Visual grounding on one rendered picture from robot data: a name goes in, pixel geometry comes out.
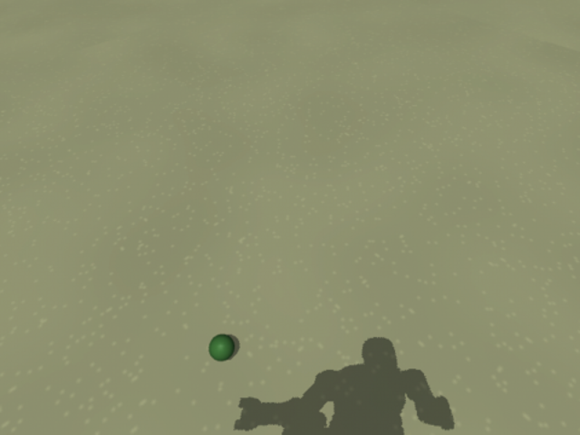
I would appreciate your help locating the ball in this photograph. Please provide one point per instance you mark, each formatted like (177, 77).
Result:
(221, 347)

